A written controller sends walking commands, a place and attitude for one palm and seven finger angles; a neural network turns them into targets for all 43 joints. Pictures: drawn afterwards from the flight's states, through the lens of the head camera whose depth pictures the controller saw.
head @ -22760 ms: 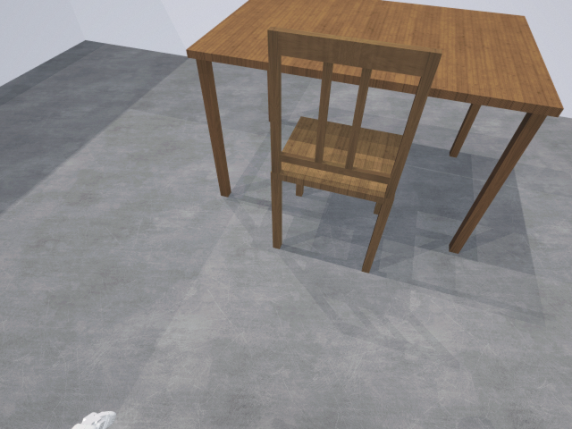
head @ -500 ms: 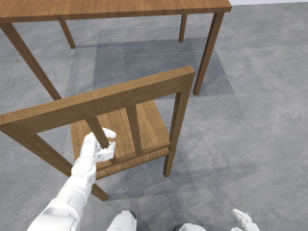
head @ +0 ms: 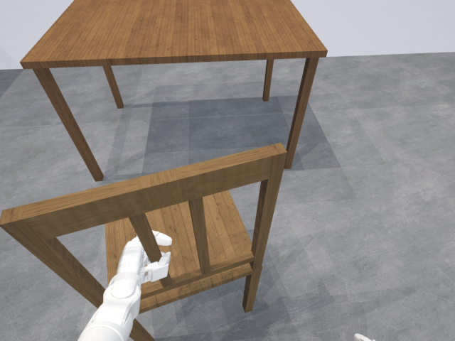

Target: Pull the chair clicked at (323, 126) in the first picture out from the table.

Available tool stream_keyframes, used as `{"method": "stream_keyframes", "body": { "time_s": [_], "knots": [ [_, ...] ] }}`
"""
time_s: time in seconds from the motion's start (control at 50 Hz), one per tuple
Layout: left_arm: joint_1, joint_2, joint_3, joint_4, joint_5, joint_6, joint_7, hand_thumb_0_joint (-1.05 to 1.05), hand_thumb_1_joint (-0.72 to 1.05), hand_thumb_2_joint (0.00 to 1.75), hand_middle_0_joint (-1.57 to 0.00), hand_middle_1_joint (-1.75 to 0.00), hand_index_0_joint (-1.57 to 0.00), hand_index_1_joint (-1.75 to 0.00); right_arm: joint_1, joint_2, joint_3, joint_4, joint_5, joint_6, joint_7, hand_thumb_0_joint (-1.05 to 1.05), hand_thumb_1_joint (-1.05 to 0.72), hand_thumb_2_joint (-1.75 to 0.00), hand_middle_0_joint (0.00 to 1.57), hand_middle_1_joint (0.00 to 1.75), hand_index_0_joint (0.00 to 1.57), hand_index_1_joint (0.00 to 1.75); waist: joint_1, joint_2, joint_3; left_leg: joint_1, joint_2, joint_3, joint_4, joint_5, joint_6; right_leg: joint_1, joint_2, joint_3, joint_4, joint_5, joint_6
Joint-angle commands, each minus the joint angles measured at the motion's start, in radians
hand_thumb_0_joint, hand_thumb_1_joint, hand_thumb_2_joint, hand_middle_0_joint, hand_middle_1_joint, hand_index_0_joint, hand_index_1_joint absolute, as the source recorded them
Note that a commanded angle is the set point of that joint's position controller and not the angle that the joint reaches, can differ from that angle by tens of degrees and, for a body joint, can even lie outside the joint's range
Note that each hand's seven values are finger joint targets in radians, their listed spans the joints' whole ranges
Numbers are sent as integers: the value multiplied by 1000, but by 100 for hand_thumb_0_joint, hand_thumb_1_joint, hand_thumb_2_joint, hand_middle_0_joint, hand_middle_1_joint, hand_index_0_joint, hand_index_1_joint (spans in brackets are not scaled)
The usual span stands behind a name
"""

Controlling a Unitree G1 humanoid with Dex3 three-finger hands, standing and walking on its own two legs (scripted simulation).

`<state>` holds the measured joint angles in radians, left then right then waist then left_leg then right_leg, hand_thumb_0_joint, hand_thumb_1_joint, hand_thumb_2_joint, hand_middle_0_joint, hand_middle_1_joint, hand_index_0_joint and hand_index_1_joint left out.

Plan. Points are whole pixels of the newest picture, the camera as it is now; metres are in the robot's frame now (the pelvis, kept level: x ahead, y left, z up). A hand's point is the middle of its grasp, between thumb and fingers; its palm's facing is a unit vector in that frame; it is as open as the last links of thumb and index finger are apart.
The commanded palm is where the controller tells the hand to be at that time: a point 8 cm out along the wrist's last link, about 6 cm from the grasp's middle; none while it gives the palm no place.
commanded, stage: stop walking, hand still on the chair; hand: left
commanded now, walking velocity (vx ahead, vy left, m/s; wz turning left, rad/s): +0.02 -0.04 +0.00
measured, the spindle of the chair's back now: (154, 253) +0.30 +0.16 -0.07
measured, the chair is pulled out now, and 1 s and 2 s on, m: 0.60 0.62 0.62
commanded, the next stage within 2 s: open the thumb and straighten the fingers in 0.64 s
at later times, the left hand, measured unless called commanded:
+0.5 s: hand (160, 273) +0.26 +0.14 -0.06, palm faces +0.09 -0.98 -0.19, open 5.6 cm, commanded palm +0.24 +0.19 -0.04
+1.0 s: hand (154, 269) +0.27 +0.15 -0.06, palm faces +0.05 -0.98 -0.17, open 8.4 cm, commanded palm +0.24 +0.20 -0.04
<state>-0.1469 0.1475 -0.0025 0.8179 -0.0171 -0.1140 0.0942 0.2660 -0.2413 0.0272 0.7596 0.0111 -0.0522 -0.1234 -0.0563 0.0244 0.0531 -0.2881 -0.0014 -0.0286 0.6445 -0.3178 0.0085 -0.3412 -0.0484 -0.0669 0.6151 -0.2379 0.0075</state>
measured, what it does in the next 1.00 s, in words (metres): stands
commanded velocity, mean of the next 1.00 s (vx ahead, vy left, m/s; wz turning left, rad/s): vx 0.00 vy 0.00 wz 0.00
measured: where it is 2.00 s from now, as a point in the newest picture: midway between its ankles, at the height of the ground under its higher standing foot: outside the picture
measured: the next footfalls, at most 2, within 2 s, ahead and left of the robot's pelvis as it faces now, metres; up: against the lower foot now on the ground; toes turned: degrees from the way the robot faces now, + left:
none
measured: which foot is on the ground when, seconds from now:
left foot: down 0.00-1.00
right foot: down 0.00-1.00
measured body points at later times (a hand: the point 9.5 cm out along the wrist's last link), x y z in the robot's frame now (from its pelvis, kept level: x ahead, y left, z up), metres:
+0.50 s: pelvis +0.05 -0.02 +0.02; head +0.05 -0.03 +0.47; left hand +0.25 +0.19 -0.05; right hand +0.19 -0.26 -0.08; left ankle +0.03 +0.12 -0.72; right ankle +0.07 -0.13 -0.72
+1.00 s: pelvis +0.05 -0.01 +0.00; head +0.07 -0.02 +0.45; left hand +0.26 +0.20 -0.04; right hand +0.19 -0.26 -0.09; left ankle +0.03 +0.12 -0.72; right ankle +0.07 -0.13 -0.72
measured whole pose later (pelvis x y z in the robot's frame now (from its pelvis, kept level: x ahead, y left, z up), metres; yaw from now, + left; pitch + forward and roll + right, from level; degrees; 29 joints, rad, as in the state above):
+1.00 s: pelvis +0.05 -0.01 +0.00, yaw +0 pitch +5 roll +0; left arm 0.22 0.17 0.01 0.35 -0.06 -0.02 0.05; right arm 0.25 -0.24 0.01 0.61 0.04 -0.13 -0.05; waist -0.04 0.03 -0.05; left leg -0.38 0.01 -0.02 0.64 -0.35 -0.01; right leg -0.44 -0.02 -0.04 0.62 -0.27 0.00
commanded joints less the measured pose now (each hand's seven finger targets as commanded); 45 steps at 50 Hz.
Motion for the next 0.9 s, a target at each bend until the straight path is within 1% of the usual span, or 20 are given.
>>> {"method": "stream_keyframes", "body": {
  "time_s": [0.0, 0.02, 0.04, 0.1, 0.12, 0.14, 0.18, 0.2, 0.3, 0.34, 0.38, 0.48, 0.7, 0.72, 0.74, 0.76, 0.78, 0.8, 0.82, 0.88],
  "knots": [
    [-196, 117, 13, -254, 7, -77, -3, 0, 90, 90, -50, -145, -50, -145, -86, -103, -25, -142, -4, -60, -2, 0, -90, -90, 20, 30, 20, 30, 43, 93, -125, -54, 175, -264, -428, -220, 85, 129, -1, 72, -79, -184, 5],
    [-213, 114, 2, -279, 9, -79, -3, 0, 90, 90, -50, -145, -50, -145, -105, -96, -18, -146, -4, -60, -3, 0, -90, -90, 20, 30, 20, 30, 40, 210, -103, -94, 178, -264, -470, -234, 100, 161, -2, 74, -40, -141, 5],
    [-210, 119, 13, -289, 17, -80, 1, 0, 90, 90, -50, -145, -50, -145, -103, -88, -16, -149, -7, -61, -1, 0, -90, -90, 20, 30, 20, 30, 47, 224, -93, -109, 177, -241, -457, -181, 105, 194, -6, 73, -58, -104, 2],
    [-126, 128, 21, -283, 18, -87, -1, 0, 90, 90, -50, -145, -50, -145, -65, -111, -32, -148, -4, -67, 7, 0, -90, -90, 20, 30, 20, 30, 49, 54, -165, 48, 114, -126, -293, 144, 59, 229, -26, 103, -231, 47, -6],
    [-104, 139, 20, -288, 16, -87, -2, 0, 90, 90, -50, -145, -50, -145, -59, -118, -37, -146, -1, -74, 9, 0, -90, -90, 20, 30, 20, 30, 45, 6, -181, 70, 98, -104, -274, 176, 42, 241, -40, 111, -248, 88, -7],
    [-104, 127, 13, -300, 19, -86, 1, 0, 90, 90, -50, -145, -50, -145, -65, -113, -37, -153, -1, -79, 10, 0, -90, -90, 20, 30, 20, 30, 39, -6, -207, 87, 86, -84, -276, 174, 29, 242, -51, 124, -242, 96, -14],
    [-95, 128, 12, -328, 25, -87, 8, 0, 90, 90, -50, -145, -50, -145, -68, -108, -35, -158, 0, -84, 10, 0, -90, -90, 20, 30, 20, 30, 42, 15, -183, 86, 85, -74, -297, 83, 21, 197, -57, 132, -272, -2, -16],
    [-79, 137, 21, -335, 23, -86, 12, 0, 90, 90, -50, -145, -50, -145, -73, -106, -35, -157, -1, -82, 8, 0, -90, -90, 20, 30, 20, 30, 43, 3, -170, 101, 83, -66, -289, 96, 23, 179, -60, 145, -284, 5, -21],
    [12, 138, 25, -379, 18, -78, 16, 0, 90, 90, -50, -145, -50, -145, -89, -104, -37, -166, -2, -84, 5, 0, -90, -90, 20, 30, 20, 30, 40, -9, -231, 161, 89, -46, -260, 281, 13, 232, -70, 132, -248, 239, -26],
    [55, 139, 25, -386, 14, -73, 17, 0, 90, 90, -50, -145, -50, -145, -89, -105, -36, -168, -2, -83, 5, 0, -90, -90, 20, 30, 20, 30, 39, 40, -233, 172, 87, -37, -257, 332, 8, 235, -68, 124, -234, 304, -28],
    [71, 131, 19, -403, 14, -70, 15, 0, 90, 90, -50, -145, -50, -145, -99, -104, -36, -177, -2, -78, 4, 0, -90, -90, 20, 30, 20, 30, 38, 18, -229, 171, 92, -39, -253, 373, 4, 240, -68, 115, -224, 344, -29],
    [121, 126, 18, -423, 10, -59, 13, 0, 90, 90, -50, -145, -50, -145, -111, -103, -37, -194, -2, -61, 2, 0, -90, -90, 20, 30, 20, 30, 37, -3, -221, 179, 94, -36, -249, 417, 1, 245, -71, 106, -217, 399, -29],
    [154, 127, 19, -436, 6, -36, 15, 0, 90, 90, -50, -145, -50, -145, -127, -97, -31, -217, -3, -29, 2, 0, -90, -90, 20, 30, 20, 30, 40, 9, -193, 160, 85, -34, -269, 314, 4, 229, -67, 111, -262, 285, -25],
    [227, 174, 62, -457, 1, -36, 19, 0, 90, 90, -50, -145, -50, -145, -120, -102, -36, -221, 0, -29, 1, 0, -90, -90, 20, 30, 20, 30, 45, 28, -177, 150, 84, -39, -279, 307, 4, 225, -66, 103, -274, 268, -24],
    [266, 58, 2, -387, -44, 12, -10, 0, 78, 84, -50, -145, -50, -145, -98, -121, -49, -223, 44, -40, 39, 0, -90, -90, 20, 30, 20, 30, 7, -61, -158, 27, 51, 14, -242, 241, 2, 169, -13, 21, -191, 212, -25],
    [201, 114, 47, -482, -50, 8, -27, 0, 66, 78, -50, -145, -50, -145, -120, -127, -55, -248, 41, -53, 54, 0, -90, -90, 20, 30, 20, 30, 32, -76, -181, -26, 39, 17, -210, 212, 6, 157, -8, 22, -166, 198, -26],
    [166, 135, 65, -523, -48, 3, -38, 0, 54, 73, -50, -145, -50, -145, -132, -125, -57, -256, 34, -63, 56, 0, -90, -90, 20, 30, 20, 30, 29, -38, -189, -37, 34, 22, -196, 203, 9, 147, -7, 28, -155, 187, -29],
    [191, 125, 58, -558, -53, -1, -45, 0, 42, 67, -50, -145, -50, -145, -136, -115, -57, -273, 34, -80, 60, 0, -90, -90, 20, 30, 20, 30, 36, 5, -199, -53, 23, 27, -184, 175, 8, 135, -5, 30, -146, 146, -28],
    [247, 162, 84, -566, -54, 6, -45, 0, 30, 61, -50, -145, -50, -145, -126, -120, -60, -275, 35, -92, 64, 0, -90, -90, 20, 30, 20, 30, 44, 11, -196, -73, 22, 20, -171, 157, 6, 128, -3, 35, -134, 121, -33],
    [302, 118, 52, -627, -47, 21, -55, 0, -7, 43, -50, -145, -50, -145, -123, -116, -56, -301, 29, -120, 72, 0, -90, -90, 20, 30, 20, 30, 46, 38, -238, -110, 15, 30, -124, 164, 4, 84, 2, 26, -85, 122, -32]
  ]
}}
